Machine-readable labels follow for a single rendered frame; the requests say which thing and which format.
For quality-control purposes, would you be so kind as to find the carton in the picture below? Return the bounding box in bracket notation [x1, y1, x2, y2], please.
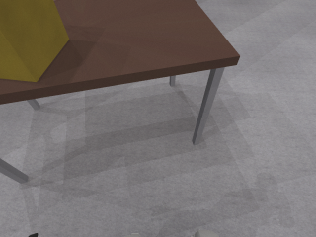
[0, 0, 69, 82]

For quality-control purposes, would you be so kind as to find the table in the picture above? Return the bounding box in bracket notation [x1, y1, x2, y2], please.
[0, 0, 240, 184]

